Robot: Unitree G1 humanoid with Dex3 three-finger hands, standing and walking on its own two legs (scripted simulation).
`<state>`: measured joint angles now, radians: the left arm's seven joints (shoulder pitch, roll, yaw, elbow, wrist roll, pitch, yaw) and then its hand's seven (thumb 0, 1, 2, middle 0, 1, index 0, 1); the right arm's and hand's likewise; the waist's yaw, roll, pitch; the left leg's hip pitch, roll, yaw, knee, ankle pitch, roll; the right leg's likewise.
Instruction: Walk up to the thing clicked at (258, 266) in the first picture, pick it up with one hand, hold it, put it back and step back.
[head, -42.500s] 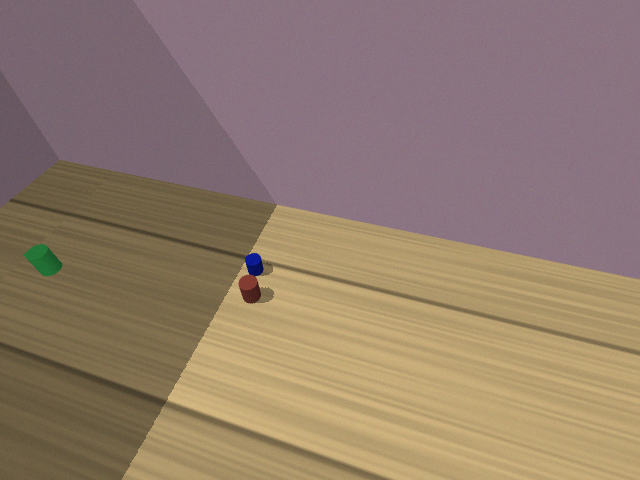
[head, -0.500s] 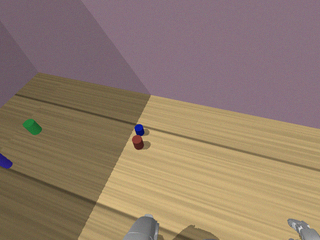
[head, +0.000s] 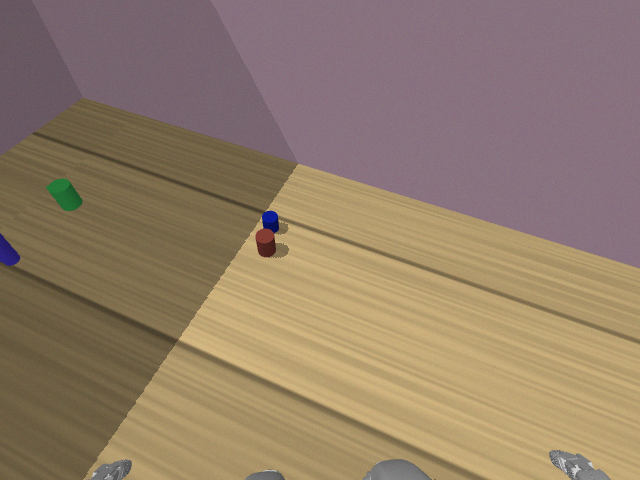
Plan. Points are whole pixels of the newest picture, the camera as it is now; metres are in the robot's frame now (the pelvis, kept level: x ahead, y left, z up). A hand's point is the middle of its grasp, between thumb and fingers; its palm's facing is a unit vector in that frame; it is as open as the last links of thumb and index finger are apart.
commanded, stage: step back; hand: left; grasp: from above
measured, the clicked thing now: (270, 222) +1.07 +0.22 -0.73
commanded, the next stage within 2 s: stand in 1.06 s
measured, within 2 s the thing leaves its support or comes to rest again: neither
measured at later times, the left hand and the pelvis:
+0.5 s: hand out of the picture -0.02 +0.29 -0.14, palm faces +0.02 -0.90 -0.44, open 7.4 cm; pelvis -0.06 +0.00 +0.00, yaw +0 degrees
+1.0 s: hand out of the picture +0.08 +0.26 -0.15, palm faces +0.05 -0.93 -0.36, open 7.4 cm; pelvis -0.02 +0.00 -0.01, yaw +3 degrees
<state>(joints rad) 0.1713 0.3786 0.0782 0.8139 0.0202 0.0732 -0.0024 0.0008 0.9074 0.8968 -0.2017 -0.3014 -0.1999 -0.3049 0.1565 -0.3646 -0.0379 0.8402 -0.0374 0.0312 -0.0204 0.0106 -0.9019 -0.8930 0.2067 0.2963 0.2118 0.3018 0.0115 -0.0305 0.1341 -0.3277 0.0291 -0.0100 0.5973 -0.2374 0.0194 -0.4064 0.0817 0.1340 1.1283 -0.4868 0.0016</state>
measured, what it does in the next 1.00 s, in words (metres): steps on the spot: right foot, then left foot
